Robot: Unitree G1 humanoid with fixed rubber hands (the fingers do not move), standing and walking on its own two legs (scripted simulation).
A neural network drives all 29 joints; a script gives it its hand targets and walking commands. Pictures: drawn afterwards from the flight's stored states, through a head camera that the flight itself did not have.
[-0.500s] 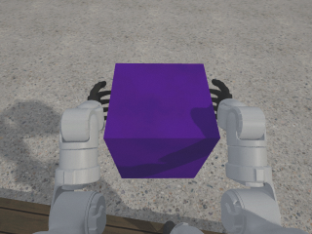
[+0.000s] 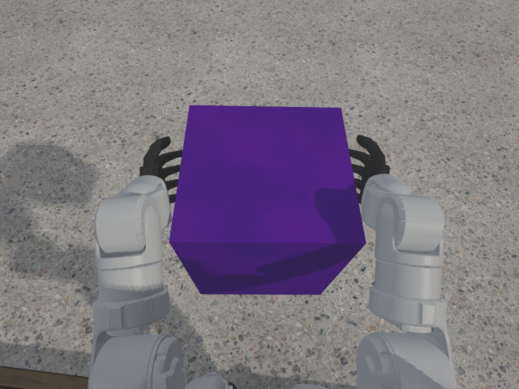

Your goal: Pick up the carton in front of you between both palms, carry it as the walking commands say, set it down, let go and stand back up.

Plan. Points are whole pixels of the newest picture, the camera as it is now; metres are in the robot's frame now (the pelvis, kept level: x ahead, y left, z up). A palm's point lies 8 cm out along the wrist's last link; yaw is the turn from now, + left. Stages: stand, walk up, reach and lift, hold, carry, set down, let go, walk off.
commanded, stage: carry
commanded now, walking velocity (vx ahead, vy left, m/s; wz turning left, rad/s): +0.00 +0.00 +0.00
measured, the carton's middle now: (262, 211) +0.37 -0.01 +0.02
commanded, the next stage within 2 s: none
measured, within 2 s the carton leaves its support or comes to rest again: neither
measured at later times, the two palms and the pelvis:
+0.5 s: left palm (186, 80) +0.53 +0.10 +0.14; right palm (385, 102) +0.50 -0.19 +0.13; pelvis +0.16 +0.00 -0.01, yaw -2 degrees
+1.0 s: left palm (219, 114) +0.69 +0.08 -0.08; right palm (341, 105) +0.72 -0.22 -0.08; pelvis +0.35 -0.10 -0.13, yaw -1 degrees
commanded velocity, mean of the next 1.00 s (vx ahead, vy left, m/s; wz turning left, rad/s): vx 0.27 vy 0.00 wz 0.00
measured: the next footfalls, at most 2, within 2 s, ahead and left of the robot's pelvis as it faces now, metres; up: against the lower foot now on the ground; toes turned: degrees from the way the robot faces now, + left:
right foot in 0.66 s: +0.41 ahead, -0.11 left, -0.12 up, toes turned -4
left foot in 1.34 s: +0.69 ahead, -0.01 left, -0.12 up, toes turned +3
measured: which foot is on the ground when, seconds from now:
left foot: down 0.00-0.64, up 0.66-1.00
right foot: down 0.00-0.24, up 0.26-0.64, down 0.66-1.00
